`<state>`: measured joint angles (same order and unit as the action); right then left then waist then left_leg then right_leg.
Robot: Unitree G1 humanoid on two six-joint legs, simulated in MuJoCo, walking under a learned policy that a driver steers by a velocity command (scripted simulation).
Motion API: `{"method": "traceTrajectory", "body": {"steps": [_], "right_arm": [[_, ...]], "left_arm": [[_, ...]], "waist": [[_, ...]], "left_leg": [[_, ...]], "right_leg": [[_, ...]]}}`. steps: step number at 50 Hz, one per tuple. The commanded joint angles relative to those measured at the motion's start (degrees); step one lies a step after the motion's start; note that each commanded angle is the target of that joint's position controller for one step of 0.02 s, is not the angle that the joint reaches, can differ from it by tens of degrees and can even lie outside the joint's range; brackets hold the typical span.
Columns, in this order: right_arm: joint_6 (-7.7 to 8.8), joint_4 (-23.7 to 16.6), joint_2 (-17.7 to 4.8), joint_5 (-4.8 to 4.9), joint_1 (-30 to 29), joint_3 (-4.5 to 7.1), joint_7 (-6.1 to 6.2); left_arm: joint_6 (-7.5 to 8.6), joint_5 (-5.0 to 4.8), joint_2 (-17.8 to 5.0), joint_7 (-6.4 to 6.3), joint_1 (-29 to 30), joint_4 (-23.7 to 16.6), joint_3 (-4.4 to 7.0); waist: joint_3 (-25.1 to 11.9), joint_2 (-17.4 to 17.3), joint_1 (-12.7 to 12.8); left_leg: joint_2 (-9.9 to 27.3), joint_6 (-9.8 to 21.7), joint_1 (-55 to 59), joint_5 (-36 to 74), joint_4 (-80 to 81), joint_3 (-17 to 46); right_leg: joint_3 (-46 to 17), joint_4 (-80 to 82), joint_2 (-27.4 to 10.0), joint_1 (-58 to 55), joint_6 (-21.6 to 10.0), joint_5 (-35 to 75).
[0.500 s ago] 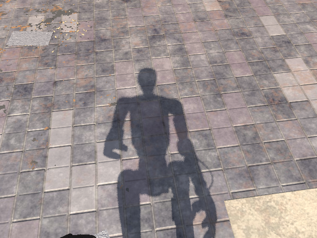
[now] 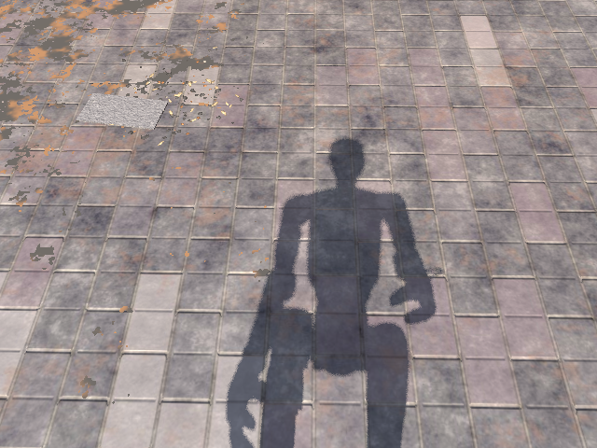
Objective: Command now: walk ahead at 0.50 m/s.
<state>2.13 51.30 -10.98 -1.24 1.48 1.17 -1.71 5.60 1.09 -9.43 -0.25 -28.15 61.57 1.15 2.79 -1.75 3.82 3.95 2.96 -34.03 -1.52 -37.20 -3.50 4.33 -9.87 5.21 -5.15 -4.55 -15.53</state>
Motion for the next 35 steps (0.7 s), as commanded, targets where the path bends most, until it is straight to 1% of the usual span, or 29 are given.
{"method": "traceTrajectory", "body": {"steps": [1,2,3,4,5,6,7,8,9,10,11,12,13,14,16,17,19,23,26,28,29,30,31,32,33,34,35], "right_arm": [[1.28,-4.81,-4.12,0.06,-5.42,0.84,0.2],[1.58,-4.45,-4.36,0.07,-3.64,1.05,0.37],[1.89,-3.25,-4.91,0.05,0.3,1.47,0.72],[2.35,-0.63,-5.67,-0.08,8.03,2.12,1.17],[2.94,2.66,-7.99,-0.93,18.21,3.19,1.78],[3.23,3.84,-13.79,-2.42,27.21,4.69,2.39],[2.22,4.11,-15.03,-0.95,26.8,5.28,1.73],[1.79,3.15,-12.3,0.59,20.06,4.69,1.39],[2.1,2.24,-8.61,0.85,15.07,3.69,1.15],[2.51,2.38,-5.98,0.55,12.85,2.96,1.06],[2.96,3.28,-4.26,0.62,13.05,2.39,1.31],[3.33,4.1,-3.33,0.55,13.75,2.02,1.5],[3.81,4.94,-3.6,0.56,15.66,2.0,1.6],[4.17,5.63,-4.41,0.68,17.16,2.1,1.67],[4.39,6.41,-5.95,0.72,19.27,2.3,1.72],[4.34,6.7,-6.03,0.71,20.39,2.22,1.73],[4.17,7.21,-5.68,0.7,22.66,1.93,1.73],[4.14,8.3,-5.67,0.65,26.84,1.61,1.93],[3.95,9.44,-5.75,0.26,29.79,1.54,2.31],[3.73,10.04,-6.12,-0.14,30.6,1.66,2.66],[3.65,10.22,-6.44,-0.29,30.39,1.78,2.85],[3.59,10.24,-6.75,-0.39,29.54,1.88,2.99],[3.56,10.15,-7.25,-0.42,28.38,2.02,3.09],[3.44,10.18,-7.75,-0.37,27.58,2.17,3.05],[3.3,9.89,-7.62,0.02,26.44,2.07,2.9],[3.45,7.92,-5.92,0.68,25.87,1.44,2.67],[3.34,7.33,-0.59,2.74,32.68,0.7,2.05]], "left_arm": [[0.1,0.51,-8.45,-0.82,-3.79,-0.28,1.53],[0.04,0.59,-8.78,-0.97,-2.72,-0.3,1.63],[-0.02,0.61,-9.31,-1.04,-1.77,-0.32,1.78],[-0.22,0.42,-9.64,-0.94,-0.84,-0.3,1.87],[-0.2,0.04,-9.1,-0.8,-0.16,-0.87,1.61],[-0.08,-1.34,-5.59,-0.39,-1.72,-3.16,0.65],[-0.11,-2.14,-5.33,0.02,-5.67,-2.63,1.23],[-0.47,-0.67,-8.68,-0.18,-0.36,-3.4,2.15],[-0.19,-0.34,-7.78,0.16,4.5,-4.82,2.07],[-0.28,-0.31,-6.41,0.33,5.94,-4.96,2.0],[-0.98,0.62,-5.78,0.56,6.08,-5.13,2.08],[-1.8,1.11,-4.36,0.94,4.65,-4.49,1.83],[-2.35,1.26,-3.96,1.23,4.47,-4.51,1.87],[-2.76,1.27,-3.94,1.46,5.31,-4.91,1.95],[-3.36,1.2,-4.39,1.71,9.86,-6.61,2.05],[-3.51,1.12,-4.71,1.77,12.68,-7.58,2.06],[-3.55,0.76,-4.99,1.85,17.99,-9.38,1.98],[-3.29,0.16,-4.1,1.94,25.97,-11.94,1.25],[-3.03,0.09,-4.39,1.82,30.32,-13.44,1.06],[-2.66,0.12,-4.87,1.77,32.13,-14.48,1.16],[-2.42,0.12,-5.14,1.72,32.16,-14.77,1.27],[-2.13,0.09,-5.37,1.61,31.01,-14.66,1.42],[-1.83,0.09,-5.83,1.33,28.0,-13.87,1.75],[-1.44,0.16,-6.63,0.93,21.85,-11.87,2.33],[-0.86,0.66,-7.98,0.4,11.89,-8.46,3.18],[-0.41,2.17,-12.63,-0.27,1.24,-6.27,4.56],[-0.77,2.42,-17.5,0.04,-0.82,-6.03,5.73]], "waist": [[4.11,5.51,-1.31],[3.32,5.63,-2.53],[1.24,6.04,-4.29],[-2.57,5.31,-7.52],[-8.18,3.75,-11.27],[-16.33,-4.34,-12.66],[-21.09,-12.03,-10.42],[-12.08,-3.36,-8.13],[-5.48,-0.67,-6.98],[-1.7,0.87,-4.93],[-0.32,-0.01,-3.33],[-0.38,-0.61,-2.21],[-0.62,-0.86,-1.89],[-0.46,-0.83,-1.55],[0.92,-0.92,-1.74],[1.7,-0.95,-2.27],[2.72,-1.03,-3.5],[3.18,-1.59,-5.73],[3.72,-2.01,-7.12],[4.21,-2.09,-7.24],[4.19,-2.14,-6.84],[3.73,-2.26,-5.87],[2.24,-2.64,-4.26],[-0.86,-2.62,-1.72],[-5.94,-0.89,2.43],[-13.13,3.75,5.84],[-18.99,16.33,2.43]], "left_leg": [[-1.44,1.87,-1.88,-3.95,3.5,-0.82],[-2.59,2.83,1.7,-6.23,5.05,-1.39],[-4.44,3.84,7.66,-8.29,6.36,-2.21],[-6.4,5.08,16.85,-7.37,9.58,-3.18],[-3.69,7.1,31.31,-6.05,10.58,-0.03],[12.11,11.65,47.74,-11.72,12.03,19.64],[21.09,18.13,53.78,-13.19,20.67,43.0],[18.08,15.98,46.32,-16.63,21.98,36.03],[15.9,14.41,37.76,-14.85,23.98,28.49],[13.05,12.01,31.07,-10.5,26.23,22.95],[10.7,10.25,26.91,-6.76,27.26,18.88],[9.12,9.28,24.77,-4.44,28.03,15.82],[8.54,9.32,24.24,-0.93,28.29,14.41],[8.06,9.43,24.24,1.35,28.73,12.95],[7.43,9.5,24.62,1.93,30.28,10.94],[7.1,9.38,25.27,2.24,30.9,10.31],[6.42,8.93,27.0,4.42,31.39,9.08],[5.78,7.85,30.71,9.64,30.8,6.77],[6.99,8.31,36.19,13.11,29.17,6.39],[8.45,8.69,39.86,16.43,27.34,6.57],[9.06,8.59,41.22,19.18,25.97,6.47],[9.25,8.13,41.71,24.03,23.81,5.83],[9.05,7.39,41.39,31.91,20.02,4.95],[8.26,6.65,40.78,38.25,13.04,4.12],[6.01,5.43,36.28,36.23,2.05,2.09],[3.24,4.23,23.9,17.85,-14.67,0.23],[-8.23,1.82,3.57,-26.48,-35.77,-1.72]], "right_leg": [[-7.47,-1.78,-18.46,-2.17,-6.77,34.69],[-6.63,-4.5,-18.45,-2.4,-6.19,40.74],[-5.83,-9.18,-18.1,-2.06,-5.45,48.45],[-4.53,-17.92,-16.71,-0.76,-4.57,52.55],[-2.95,-29.82,-14.46,7.03,-3.44,45.24],[0.25,-49.59,-9.31,22.92,-1.51,20.88],[-2.34,-65.57,-0.16,36.93,-0.47,-14.68],[-7.02,-67.53,-4.81,42.06,-1.27,-10.21],[-6.99,-65.1,-6.88,42.21,-1.28,-5.24],[-6.77,-61.08,-8.87,39.64,-1.09,-2.32],[-6.84,-57.92,-10.05,36.86,-0.54,-1.18],[-6.42,-56.38,-10.35,34.39,0.07,-0.48],[-5.73,-55.58,-10.15,33.71,0.52,0.07],[-5.2,-54.48,-10.34,34.53,0.95,0.93],[-4.26,-51.15,-11.19,38.3,1.89,4.55],[-3.83,-48.95,-11.59,40.36,2.35,6.61],[-3.01,-43.53,-11.85,43.07,3.08,10.36],[-1.02,-32.4,-10.3,42.12,3.22,15.46],[-0.16,-27.59,-9.08,42.59,2.28,15.06],[-0.14,-25.32,-8.54,42.83,1.17,12.39],[0.0,-24.2,-8.09,41.97,0.41,10.41],[0.44,-22.76,-7.2,39.3,-0.53,8.26],[1.23,-21.4,-5.53,34.16,-1.58,6.04],[2.04,-19.43,-3.52,26.6,-2.75,5.3],[1.82,-16.19,-3.16,13.96,-4.33,8.2],[-11.01,-15.71,-14.89,-1.6,-7.58,4.08],[-39.53,-8.89,-30.68,-14.52,-16.0,1.81]]}}
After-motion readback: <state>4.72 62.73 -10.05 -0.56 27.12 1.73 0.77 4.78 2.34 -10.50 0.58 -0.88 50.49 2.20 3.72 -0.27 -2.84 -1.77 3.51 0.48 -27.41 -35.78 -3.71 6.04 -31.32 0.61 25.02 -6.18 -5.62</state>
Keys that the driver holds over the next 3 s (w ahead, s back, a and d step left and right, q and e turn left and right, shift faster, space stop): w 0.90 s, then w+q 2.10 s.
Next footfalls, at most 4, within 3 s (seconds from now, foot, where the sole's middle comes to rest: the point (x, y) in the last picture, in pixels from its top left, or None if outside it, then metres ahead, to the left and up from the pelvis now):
0.10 left None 0.23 0.10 -0.78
0.66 right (366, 426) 0.53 -0.07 -0.78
1.24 left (292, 310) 0.81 0.11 -0.78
1.80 right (318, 204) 1.17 0.06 -0.78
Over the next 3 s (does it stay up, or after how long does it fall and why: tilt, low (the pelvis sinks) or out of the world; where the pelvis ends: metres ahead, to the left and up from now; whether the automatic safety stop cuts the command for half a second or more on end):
stays up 1.42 0.53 -0.01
